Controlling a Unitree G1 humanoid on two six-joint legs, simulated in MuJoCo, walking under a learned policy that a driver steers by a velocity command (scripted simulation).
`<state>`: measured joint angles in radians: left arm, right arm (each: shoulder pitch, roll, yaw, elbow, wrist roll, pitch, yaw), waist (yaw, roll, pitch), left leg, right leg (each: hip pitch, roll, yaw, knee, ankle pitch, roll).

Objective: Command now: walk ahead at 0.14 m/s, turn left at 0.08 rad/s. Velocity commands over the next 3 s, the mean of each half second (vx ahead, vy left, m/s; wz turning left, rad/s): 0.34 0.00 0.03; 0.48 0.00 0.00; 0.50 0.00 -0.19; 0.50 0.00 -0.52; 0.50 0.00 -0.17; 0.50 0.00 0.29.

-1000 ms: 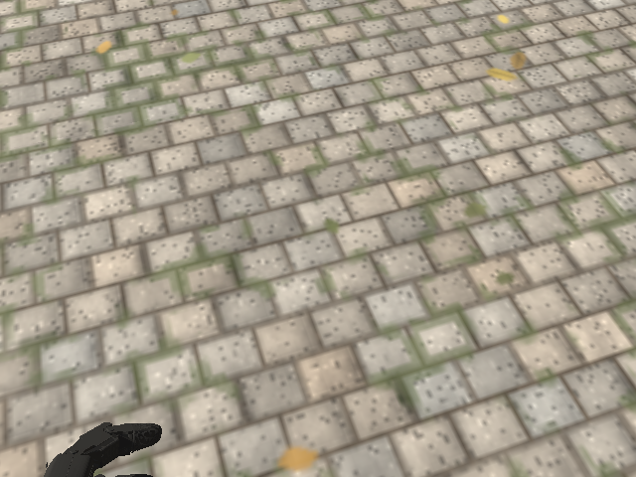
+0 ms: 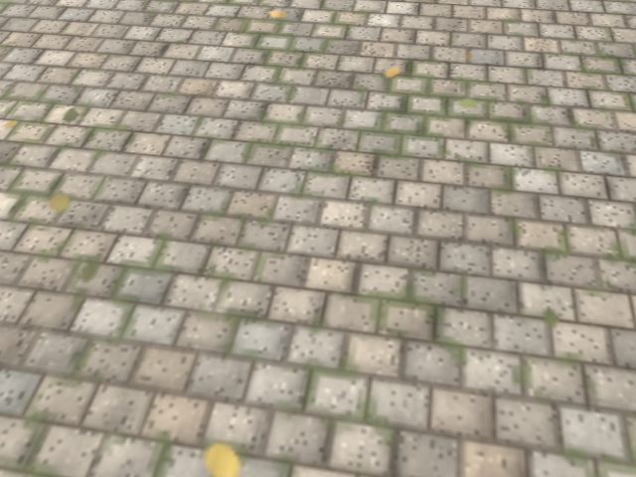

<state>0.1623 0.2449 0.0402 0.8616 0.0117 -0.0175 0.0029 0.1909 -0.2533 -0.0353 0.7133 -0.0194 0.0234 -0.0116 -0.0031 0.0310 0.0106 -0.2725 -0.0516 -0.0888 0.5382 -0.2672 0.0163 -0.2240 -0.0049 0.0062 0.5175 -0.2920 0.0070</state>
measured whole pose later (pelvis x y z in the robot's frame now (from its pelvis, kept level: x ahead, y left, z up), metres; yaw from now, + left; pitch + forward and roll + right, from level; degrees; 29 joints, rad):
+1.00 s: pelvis +0.43 -0.04 +0.01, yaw +0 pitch +1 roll -2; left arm 0.34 0.27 0.05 0.92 -0.01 -0.09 -0.02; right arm 0.13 -0.29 -0.06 0.74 0.01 -0.07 -0.01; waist 0.07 0.04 0.02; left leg -0.70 0.15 -0.05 0.75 0.03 -0.01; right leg -0.05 0.09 -0.05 0.21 -0.18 -0.08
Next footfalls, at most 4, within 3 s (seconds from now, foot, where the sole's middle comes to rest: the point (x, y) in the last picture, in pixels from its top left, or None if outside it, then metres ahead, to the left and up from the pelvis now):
0.64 right None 0.42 -0.12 -0.77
1.20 left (295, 380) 0.74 0.10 -0.77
1.74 right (404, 289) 1.00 -0.17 -0.77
2.22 left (372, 192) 1.36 -0.11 -0.77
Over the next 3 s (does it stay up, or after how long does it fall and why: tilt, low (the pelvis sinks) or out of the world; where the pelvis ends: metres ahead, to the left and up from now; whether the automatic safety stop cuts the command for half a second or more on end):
stays up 1.51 -0.35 0.01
